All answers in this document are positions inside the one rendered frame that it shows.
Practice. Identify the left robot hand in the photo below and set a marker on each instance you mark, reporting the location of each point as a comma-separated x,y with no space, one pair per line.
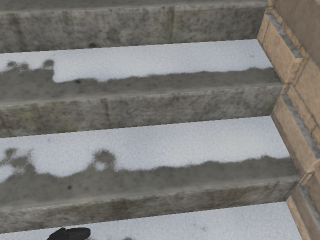
80,233

